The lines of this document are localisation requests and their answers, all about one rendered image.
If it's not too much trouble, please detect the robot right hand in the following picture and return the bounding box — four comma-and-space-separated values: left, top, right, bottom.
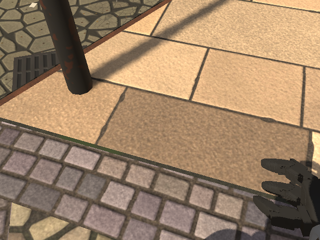
253, 158, 320, 237

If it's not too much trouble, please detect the robot right forearm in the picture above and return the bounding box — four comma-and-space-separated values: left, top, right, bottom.
309, 224, 320, 240

